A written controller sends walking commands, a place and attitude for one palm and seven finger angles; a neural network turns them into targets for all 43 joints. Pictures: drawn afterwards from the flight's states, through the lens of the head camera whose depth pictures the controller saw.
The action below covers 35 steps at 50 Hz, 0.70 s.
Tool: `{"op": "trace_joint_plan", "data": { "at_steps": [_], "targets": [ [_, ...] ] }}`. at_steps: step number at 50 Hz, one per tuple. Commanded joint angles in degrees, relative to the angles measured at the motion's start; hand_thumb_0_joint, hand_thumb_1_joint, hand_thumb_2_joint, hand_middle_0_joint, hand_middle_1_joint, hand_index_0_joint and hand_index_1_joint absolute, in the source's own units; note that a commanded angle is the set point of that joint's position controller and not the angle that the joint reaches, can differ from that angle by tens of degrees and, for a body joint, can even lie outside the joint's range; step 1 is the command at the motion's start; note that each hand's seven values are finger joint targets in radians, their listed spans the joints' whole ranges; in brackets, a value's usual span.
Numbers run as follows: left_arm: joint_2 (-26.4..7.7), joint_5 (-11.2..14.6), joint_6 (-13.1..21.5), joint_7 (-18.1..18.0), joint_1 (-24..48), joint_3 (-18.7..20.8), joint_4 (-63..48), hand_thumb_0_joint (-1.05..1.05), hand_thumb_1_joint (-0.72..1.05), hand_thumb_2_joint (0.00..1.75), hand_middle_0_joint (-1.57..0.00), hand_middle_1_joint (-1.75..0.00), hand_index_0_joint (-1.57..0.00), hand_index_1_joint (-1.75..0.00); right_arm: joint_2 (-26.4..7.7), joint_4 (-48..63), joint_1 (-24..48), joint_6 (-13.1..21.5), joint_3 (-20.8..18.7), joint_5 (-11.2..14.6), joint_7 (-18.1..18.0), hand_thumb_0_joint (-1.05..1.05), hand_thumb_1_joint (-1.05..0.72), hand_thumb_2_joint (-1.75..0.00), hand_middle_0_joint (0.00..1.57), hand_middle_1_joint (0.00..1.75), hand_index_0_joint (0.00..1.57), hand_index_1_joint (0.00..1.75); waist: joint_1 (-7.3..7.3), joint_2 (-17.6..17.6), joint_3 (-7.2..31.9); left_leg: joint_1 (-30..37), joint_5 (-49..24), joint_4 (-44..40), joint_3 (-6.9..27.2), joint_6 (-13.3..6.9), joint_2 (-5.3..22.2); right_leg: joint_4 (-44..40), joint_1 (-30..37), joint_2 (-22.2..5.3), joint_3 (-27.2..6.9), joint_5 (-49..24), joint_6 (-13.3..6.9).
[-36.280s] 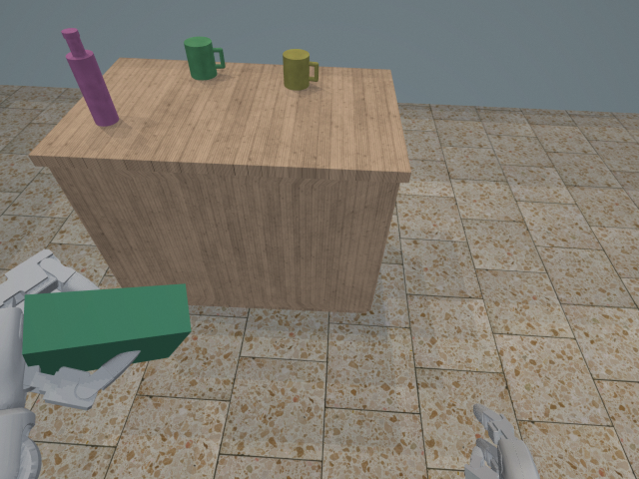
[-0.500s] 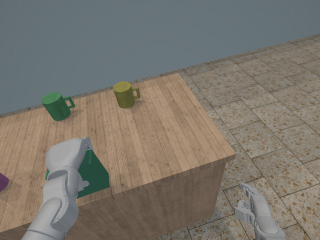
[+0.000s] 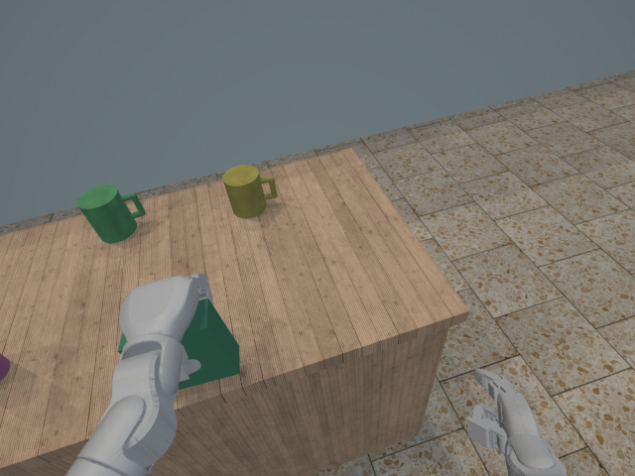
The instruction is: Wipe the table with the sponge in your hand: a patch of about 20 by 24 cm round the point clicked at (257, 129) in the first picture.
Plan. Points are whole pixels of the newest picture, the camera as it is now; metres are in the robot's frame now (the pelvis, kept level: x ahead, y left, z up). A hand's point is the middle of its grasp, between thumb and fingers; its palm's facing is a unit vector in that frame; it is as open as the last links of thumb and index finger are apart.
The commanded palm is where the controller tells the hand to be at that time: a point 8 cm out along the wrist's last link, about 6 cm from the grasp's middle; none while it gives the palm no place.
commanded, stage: move the sponge above the wiping area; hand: left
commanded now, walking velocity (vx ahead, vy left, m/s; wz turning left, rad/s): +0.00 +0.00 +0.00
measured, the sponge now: (191, 355) +0.26 +0.23 +0.00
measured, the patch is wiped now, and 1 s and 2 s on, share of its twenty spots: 0.00 0.00 0.00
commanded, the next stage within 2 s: none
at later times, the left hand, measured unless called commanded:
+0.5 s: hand (174, 326) +0.26 +0.23 +0.07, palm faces +0.04 -0.10 -0.99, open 8.9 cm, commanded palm +0.23 +0.24 +0.14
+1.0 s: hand (167, 310) +0.27 +0.24 +0.09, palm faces +0.11 -0.08 -0.99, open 8.9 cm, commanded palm +0.23 +0.24 +0.14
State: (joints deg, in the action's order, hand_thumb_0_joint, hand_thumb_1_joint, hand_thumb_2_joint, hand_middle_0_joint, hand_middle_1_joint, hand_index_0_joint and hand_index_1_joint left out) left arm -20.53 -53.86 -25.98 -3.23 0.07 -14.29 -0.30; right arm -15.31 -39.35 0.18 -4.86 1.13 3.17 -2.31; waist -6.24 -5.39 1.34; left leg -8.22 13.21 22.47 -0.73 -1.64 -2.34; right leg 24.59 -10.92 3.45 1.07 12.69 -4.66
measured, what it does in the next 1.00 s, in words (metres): stands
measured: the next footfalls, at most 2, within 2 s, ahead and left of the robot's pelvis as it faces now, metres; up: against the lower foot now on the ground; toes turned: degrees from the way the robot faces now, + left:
none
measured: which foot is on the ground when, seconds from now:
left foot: down 0.00-1.00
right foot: down 0.00-1.00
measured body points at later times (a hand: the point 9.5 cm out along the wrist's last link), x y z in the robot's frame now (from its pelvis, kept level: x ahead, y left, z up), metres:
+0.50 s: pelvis +0.00 -0.01 +0.00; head -0.01 -0.05 +0.45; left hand +0.25 +0.23 +0.13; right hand +0.26 -0.20 -0.08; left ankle -0.01 +0.11 -0.74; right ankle +0.01 -0.07 -0.74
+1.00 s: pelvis +0.00 -0.01 +0.00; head -0.02 -0.06 +0.45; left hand +0.26 +0.24 +0.15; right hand +0.24 -0.21 -0.09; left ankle -0.01 +0.11 -0.74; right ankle +0.01 -0.07 -0.74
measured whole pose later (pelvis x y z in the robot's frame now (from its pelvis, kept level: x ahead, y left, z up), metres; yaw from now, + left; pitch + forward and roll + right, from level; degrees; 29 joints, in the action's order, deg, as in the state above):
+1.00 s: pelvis +0.00 -0.01 +0.00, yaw -1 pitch -2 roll +1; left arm -22.5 -53.5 -25.6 -6.9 1.9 -10.8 -0.5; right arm -14.4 -41.0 0.4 -4.6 1.6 3.6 -2.1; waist -6.5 -5.5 1.4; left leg -6.7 12.7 21.7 -0.8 -0.7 -1.4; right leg 23.2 -9.4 4.5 0.7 11.6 -5.5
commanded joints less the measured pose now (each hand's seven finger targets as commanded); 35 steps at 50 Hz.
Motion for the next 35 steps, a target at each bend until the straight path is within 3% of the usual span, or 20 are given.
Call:
{"op": "trace_joint_plan", "data": {
  "at_steps": [1, 2, 3, 6, 7, 12, 13, 14, 16, 17, 18, 21, 22, 26, 27, 28, 29, 31, 32, 35],
  "targets": [
    [-15.33, -4.11, 1.24, -6.07, 18.94, 12.60, -13.05, 0.00, 0.10, 1.30, -1.20, -1.60, -1.20, -1.60, -4.33, 9.41, 13.41, 3.57, -1.22, 0.00, 0.03, 0.00, -0.90, -0.90, 0.20, 0.30, 0.20, 0.30, -1.56, 2.65, 14.08, 2.07, -14.67, -1.36, 6.16, -0.82, -0.19, -3.19, 7.29, -1.60, -10.61, -12.46, -1.13],
    [-10.70, -3.49, 0.49, -6.24, 19.09, 8.79, -12.66, 0.00, 0.10, 1.30, -1.20, -1.60, -1.20, -1.60, -3.72, 10.01, 13.45, 3.63, -1.07, 0.27, 0.17, 0.00, -0.90, -0.90, 0.20, 0.30, 0.20, 0.30, -0.87, 2.51, 13.76, 1.32, -14.52, -1.63, 5.33, -0.86, -0.05, -2.94, 7.69, -1.94, -9.03, -12.82, -0.69],
    [-12.93, -3.33, -0.40, -6.62, 18.34, 10.85, -10.83, 0.00, 0.10, 1.30, -1.20, -1.60, -1.20, -1.60, -4.05, 9.32, 13.66, 3.58, -1.06, 0.51, 0.29, 0.00, -0.90, -0.90, 0.20, 0.30, 0.20, 0.30, -1.28, 3.12, 13.11, 1.06, -14.31, -1.74, 5.58, -0.64, -0.05, -3.28, 7.40, -1.90, -9.34, -12.27, -0.80],
    [-12.20, -2.06, -3.93, -5.93, 15.70, 10.48, -9.57, 0.00, 0.10, 1.30, -1.20, -1.60, -1.20, -1.60, -4.65, 9.25, 15.92, 2.80, -0.94, 0.86, 0.69, 0.00, -0.90, -0.90, 0.20, 0.30, 0.20, 0.30, -1.54, 2.34, 11.81, 0.81, -14.54, -2.03, 5.25, -0.44, -0.47, -3.64, 8.02, -2.03, -10.06, -13.21, -0.89],
    [-8.23, -1.10, -4.97, -5.08, 14.66, 6.88, -10.47, 0.00, 0.10, 1.30, -1.20, -1.60, -1.20, -1.60, -4.24, 10.09, 15.60, 2.64, -0.90, 1.01, 0.92, 0.00, -0.90, -0.90, 0.20, 0.30, 0.20, 0.30, -0.97, 2.03, 12.78, 0.62, -15.10, -1.97, 4.68, -0.52, -0.29, -3.08, 8.95, -2.33, -8.40, -14.39, -0.48],
    [-5.80, -0.15, -6.56, -0.43, 11.97, 2.80, -11.42, 0.00, 0.10, 1.30, -1.20, -1.60, -1.20, -1.60, -4.58, 11.39, 15.69, 1.56, -0.61, 1.17, 1.29, 0.00, -0.90, -0.90, 0.20, 0.30, 0.20, 0.30, 0.46, 6.62, 11.85, 0.21, -14.74, -1.14, 4.82, -1.38, -0.44, -3.09, 8.41, -2.50, -8.21, -15.66, 0.20],
    [-8.47, -1.07, -5.71, -0.06, 13.59, 4.48, -11.78, 0.00, 0.10, 1.30, -1.20, -1.60, -1.20, -1.60, -4.68, 11.05, 15.40, 1.47, -0.53, 1.11, 1.20, 0.00, -0.90, -0.90, 0.20, 0.30, 0.20, 0.30, 0.56, 7.47, 11.60, 0.23, -14.50, -0.91, 5.11, -1.36, -0.45, -3.14, 7.67, -2.42, -8.95, -15.27, 0.14],
    [-7.48, -1.22, -4.78, 0.26, 13.96, 3.53, -13.13, 0.00, 0.10, 1.30, -1.20, -1.60, -1.20, -1.60, -4.60, 11.51, 15.16, 1.47, -0.52, 0.80, 1.10, 0.00, -0.90, -0.90, 0.20, 0.30, 0.20, 0.30, 0.63, 7.40, 12.13, 0.41, -14.95, -0.63, 4.86, -1.54, -0.54, -2.84, 8.28, -2.56, -8.70, -16.68, 0.25],
    [-12.85, -2.32, -2.66, -0.59, 15.23, 8.45, -15.11, 0.00, 0.10, 1.30, -1.20, -1.60, -1.20, -1.60, -4.72, 11.06, 15.13, 1.47, -0.47, 0.18, 0.73, 0.00, -0.90, -0.90, 0.20, 0.30, 0.20, 0.30, -0.38, 6.68, 13.26, 1.33, -14.62, -0.57, 5.35, -1.57, -0.53, -2.91, 8.48, -2.11, -10.52, -16.09, -0.16],
    [-11.02, -2.34, -1.57, -1.02, 15.59, 7.34, -16.49, 0.00, 0.10, 1.30, -1.20, -1.60, -1.20, -1.60, -4.01, 11.54, 14.40, 1.68, -0.54, 0.10, 0.57, 0.00, -0.90, -0.90, 0.20, 0.30, 0.20, 0.30, -0.23, 5.95, 14.77, 1.39, -15.11, -0.42, 4.86, -1.75, -0.55, -2.41, 9.73, -2.39, -9.48, -16.76, 0.07],
    [-14.37, -3.29, -0.17, -2.02, 17.35, 10.27, -16.57, 0.00, 0.10, 1.30, -1.20, -1.60, -1.20, -1.60, -3.97, 10.83, 13.96, 1.99, -0.56, -0.09, 0.40, 0.00, -0.90, -0.90, 0.20, 0.30, 0.20, 0.30, -0.59, 6.07, 15.21, 1.65, -15.29, -0.33, 5.06, -1.51, -0.48, -2.58, 9.58, -2.31, -10.26, -16.70, -0.13],
    [-15.24, -4.38, 1.50, -4.66, 18.32, 11.78, -18.05, 0.00, 0.10, 1.30, -1.20, -1.60, -1.20, -1.60, -3.93, 10.10, 14.48, 2.53, -0.79, -0.40, 0.41, 0.00, -0.90, -0.90, 0.20, 0.30, 0.20, 0.30, -1.42, 0.71, 14.31, 2.75, -15.36, -1.09, 6.09, -0.91, -0.26, -3.28, 8.33, -1.58, -11.64, -14.55, -1.20],
    [-12.03, -4.40, 1.16, -5.17, 18.67, 9.26, -17.17, 0.00, 0.10, 1.30, -1.20, -1.60, -1.20, -1.60, -3.40, 10.23, 14.38, 2.78, -0.63, -0.24, 0.55, 0.00, -0.90, -0.90, 0.20, 0.30, 0.20, 0.30, -1.18, -0.34, 13.99, 2.49, -15.83, -1.20, 5.81, -0.84, -0.23, -3.01, 8.22, -1.68, -10.06, -14.21, -1.20],
    [-13.59, -2.42, -2.14, -5.94, 15.24, 11.77, -12.40, 0.00, 0.10, 1.30, -1.20, -1.60, -1.20, -1.60, -4.28, 9.18, 15.45, 2.80, -0.90, 0.53, 0.71, 0.00, -0.90, -0.90, 0.20, 0.30, 0.20, 0.30, -1.54, 2.08, 12.24, 1.52, -14.23, -1.78, 5.43, -0.76, -0.50, -4.17, 8.58, -1.87, -11.21, -13.40, -1.06],
    [-10.31, -1.22, -3.53, -5.29, 13.78, 9.00, -11.63, 0.00, 0.10, 1.30, -1.20, -1.60, -1.20, -1.60, -4.04, 9.84, 15.60, 2.66, -0.75, 0.74, 0.76, 0.00, -0.90, -0.90, 0.20, 0.30, 0.20, 0.30, -1.08, 3.08, 12.09, 0.53, -14.03, -1.93, 4.72, -0.84, -0.46, -3.89, 9.65, -2.34, -9.76, -14.29, -0.45],
    [-12.08, -0.96, -4.67, -4.67, 13.41, 10.02, -9.60, 0.00, 0.10, 1.30, -1.20, -1.60, -1.20, -1.60, -4.46, 9.29, 16.17, 2.41, -0.60, 1.03, 0.78, 0.00, -0.90, -0.90, 0.20, 0.30, 0.20, 0.30, -0.95, 5.65, 10.46, -0.28, -13.24, -1.96, 4.88, -0.68, -0.51, -4.36, 8.95, -2.46, -10.53, -13.47, -0.23],
    [-9.61, -0.05, -5.59, -3.68, 12.53, 7.91, -9.52, 0.00, 0.10, 1.30, -1.20, -1.60, -1.20, -1.60, -4.53, 9.76, 16.35, 2.11, -0.65, 1.07, 0.67, 0.00, -0.90, -0.90, 0.20, 0.30, 0.20, 0.30, -0.47, 6.65, 10.34, -0.71, -12.56, -1.89, 4.45, -0.90, -0.56, -4.46, 9.30, -2.79, -10.38, -13.78, 0.25],
    [-10.38, 0.05, -6.95, -1.84, 12.36, 7.88, -8.39, 0.00, 0.10, 1.30, -1.20, -1.60, -1.20, -1.60, -5.07, 9.97, 17.43, 1.72, -0.35, 1.39, 0.55, 0.00, -0.90, -0.90, 0.20, 0.30, 0.20, 0.30, -0.28, 6.85, 8.50, -0.87, -10.93, -2.09, 4.78, -1.01, -0.72, -5.04, 7.40, -2.66, -11.09, -10.52, 0.15],
    [-7.66, 0.68, -7.02, -0.77, 11.71, 5.24, -9.33, 0.00, 0.10, 1.30, -1.20, -1.60, -1.20, -1.60, -4.83, 10.80, 16.48, 1.63, -0.48, 1.36, 0.48, 0.00, -0.90, -0.90, 0.20, 0.30, 0.20, 0.30, 0.37, 7.05, 9.16, -1.02, -10.80, -1.90, 4.31, -1.43, -0.61, -4.61, 7.98, -2.80, -9.56, -10.95, 0.55],
    [-10.38, -0.15, -4.70, 0.86, 14.04, 6.25, -11.46, 0.00, 0.10, 1.30, -1.20, -1.60, -1.20, -1.60, -4.89, 11.10, 15.63, 1.73, -0.45, 1.03, 0.10, 0.00, -0.90, -0.90, 0.20, 0.30, 0.20, 0.30, 0.48, 6.48, 11.17, -0.41, -10.40, -1.21, 4.68, -1.75, -0.93, -4.49, 7.91, -2.98, -10.06, -10.33, 0.70]
  ]
}}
